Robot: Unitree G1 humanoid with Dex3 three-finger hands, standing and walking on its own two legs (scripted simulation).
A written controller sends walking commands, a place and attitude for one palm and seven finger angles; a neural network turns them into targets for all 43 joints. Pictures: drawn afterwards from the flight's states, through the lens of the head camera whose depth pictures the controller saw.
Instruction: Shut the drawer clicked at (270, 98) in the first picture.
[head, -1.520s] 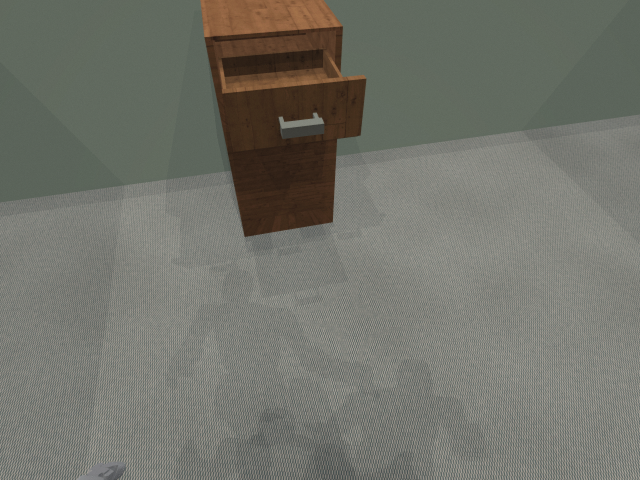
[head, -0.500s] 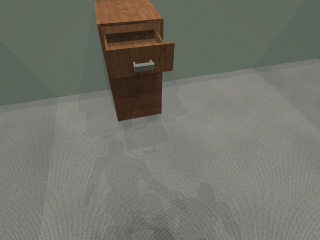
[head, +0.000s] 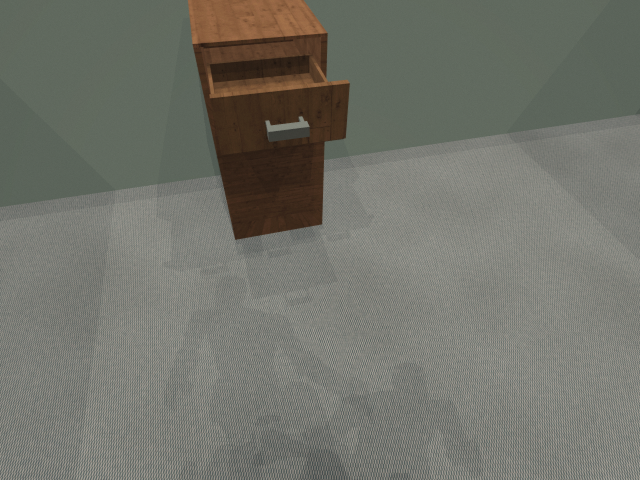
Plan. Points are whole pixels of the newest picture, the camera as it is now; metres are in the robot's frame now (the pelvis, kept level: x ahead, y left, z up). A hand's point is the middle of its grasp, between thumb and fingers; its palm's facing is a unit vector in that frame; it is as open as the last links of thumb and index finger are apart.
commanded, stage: walk to a spot facing it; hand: left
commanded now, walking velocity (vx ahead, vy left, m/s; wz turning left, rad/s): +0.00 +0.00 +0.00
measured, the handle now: (286, 126) +0.91 +0.14 -0.05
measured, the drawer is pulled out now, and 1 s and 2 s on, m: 0.30 0.30 0.30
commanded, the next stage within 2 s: none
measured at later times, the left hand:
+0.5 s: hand out of the picture +0.09 +0.14 -0.18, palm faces -0.10 -0.97 -0.21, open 7.3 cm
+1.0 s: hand (242, 339) +0.39 +0.17 -0.18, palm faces -0.40 -0.89 -0.21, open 7.4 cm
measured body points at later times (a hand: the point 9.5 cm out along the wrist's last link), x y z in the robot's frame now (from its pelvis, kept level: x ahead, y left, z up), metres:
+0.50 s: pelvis +0.07 -0.04 -0.01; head +0.09 -0.05 +0.43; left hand +0.09 +0.20 -0.16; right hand +0.05 -0.29 -0.17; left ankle +0.06 +0.10 -0.67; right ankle +0.04 -0.11 -0.75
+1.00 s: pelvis +0.26 -0.01 -0.01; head +0.28 +0.01 +0.44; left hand +0.41 +0.21 -0.17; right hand +0.23 -0.26 -0.14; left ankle +0.33 +0.06 -0.75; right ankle +0.17 -0.10 -0.65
